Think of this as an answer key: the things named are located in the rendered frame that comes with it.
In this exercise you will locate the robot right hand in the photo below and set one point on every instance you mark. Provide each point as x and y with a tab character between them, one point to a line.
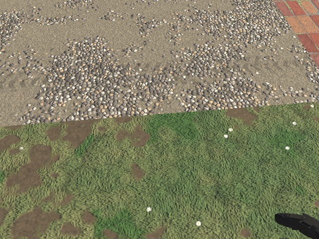
306	224

